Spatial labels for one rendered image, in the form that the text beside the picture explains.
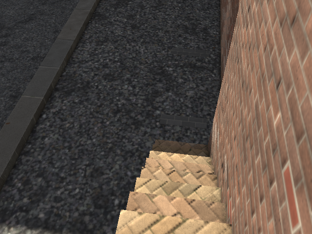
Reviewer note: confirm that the stairs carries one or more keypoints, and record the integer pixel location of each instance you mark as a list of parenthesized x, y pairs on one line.
[(176, 193)]

